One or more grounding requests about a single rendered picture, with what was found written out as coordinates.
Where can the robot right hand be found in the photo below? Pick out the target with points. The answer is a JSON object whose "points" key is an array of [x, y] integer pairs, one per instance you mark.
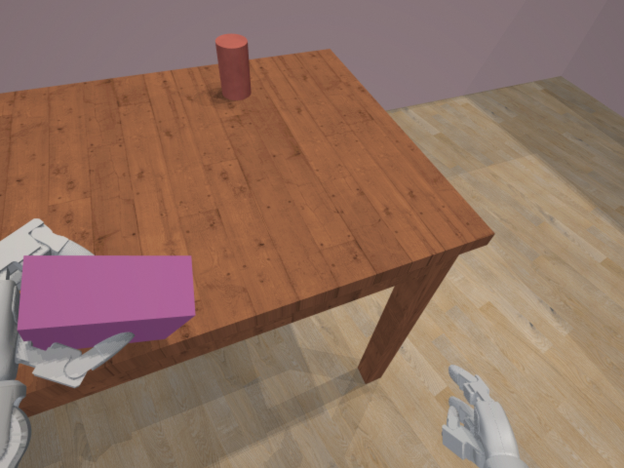
{"points": [[486, 432]]}

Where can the robot left hand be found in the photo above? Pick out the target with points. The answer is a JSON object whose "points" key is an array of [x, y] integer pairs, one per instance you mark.
{"points": [[59, 363]]}

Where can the left robot forearm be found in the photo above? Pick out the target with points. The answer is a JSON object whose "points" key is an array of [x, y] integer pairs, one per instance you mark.
{"points": [[15, 427]]}

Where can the sponge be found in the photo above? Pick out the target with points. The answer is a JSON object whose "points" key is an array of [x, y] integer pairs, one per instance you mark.
{"points": [[81, 300]]}

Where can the table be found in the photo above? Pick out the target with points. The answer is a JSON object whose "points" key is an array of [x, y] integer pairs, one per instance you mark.
{"points": [[304, 196]]}

